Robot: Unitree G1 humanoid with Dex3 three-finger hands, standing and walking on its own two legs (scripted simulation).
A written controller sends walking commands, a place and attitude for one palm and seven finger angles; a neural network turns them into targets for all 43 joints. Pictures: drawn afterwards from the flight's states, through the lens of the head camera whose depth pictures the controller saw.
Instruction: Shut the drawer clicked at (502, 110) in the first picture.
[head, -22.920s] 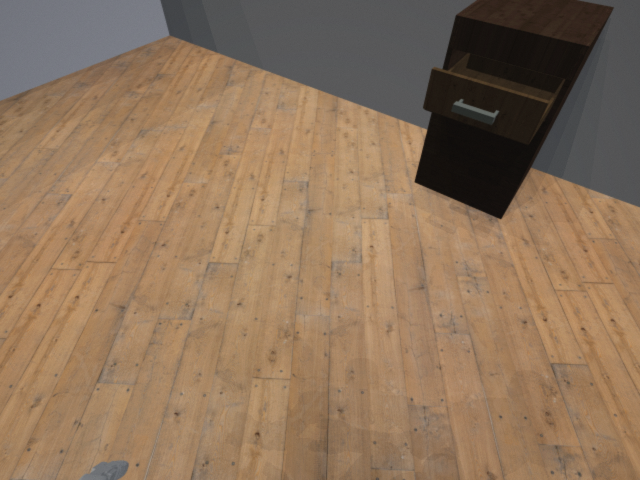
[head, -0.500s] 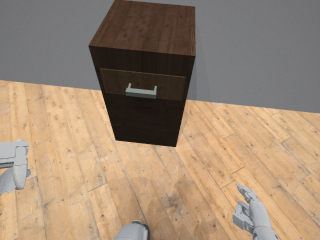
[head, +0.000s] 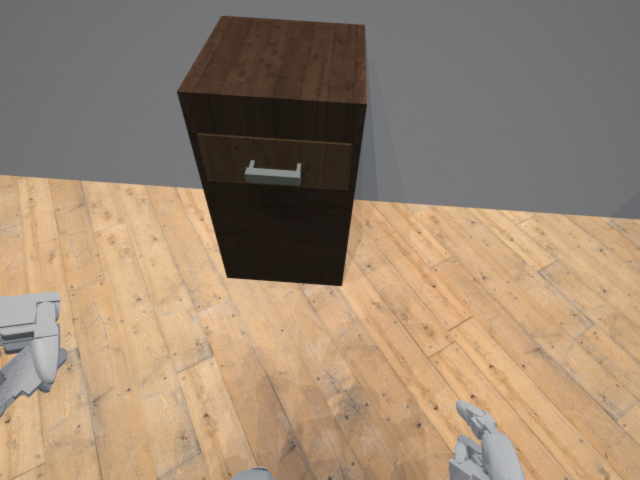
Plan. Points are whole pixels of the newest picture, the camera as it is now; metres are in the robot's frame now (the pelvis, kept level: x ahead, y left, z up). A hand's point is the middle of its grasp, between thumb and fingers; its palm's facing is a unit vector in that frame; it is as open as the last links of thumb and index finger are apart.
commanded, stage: stop stepping back and stand still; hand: left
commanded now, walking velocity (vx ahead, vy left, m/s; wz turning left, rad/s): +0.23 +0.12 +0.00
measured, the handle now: (274, 170) +0.85 +0.17 -0.19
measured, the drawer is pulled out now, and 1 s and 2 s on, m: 0.00 0.00 0.00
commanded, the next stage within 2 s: let the arm hang, fingers relaxed in 0.72 s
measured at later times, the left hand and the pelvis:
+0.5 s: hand (23, 388) +0.16 +0.25 +0.16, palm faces +0.40 -0.82 -0.41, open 3.2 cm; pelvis -0.01 +0.01 +0.01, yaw +2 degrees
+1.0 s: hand (124, 479) +0.14 +0.25 -0.09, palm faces +0.09 -0.94 -0.34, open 3.0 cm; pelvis -0.01 +0.02 +0.00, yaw +2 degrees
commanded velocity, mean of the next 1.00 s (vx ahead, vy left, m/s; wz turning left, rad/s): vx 0.03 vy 0.00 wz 0.00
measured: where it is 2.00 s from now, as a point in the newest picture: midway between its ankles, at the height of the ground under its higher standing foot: outside the picture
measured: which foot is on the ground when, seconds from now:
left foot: up 0.00-0.10, down 0.12-1.00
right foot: down 0.00-1.00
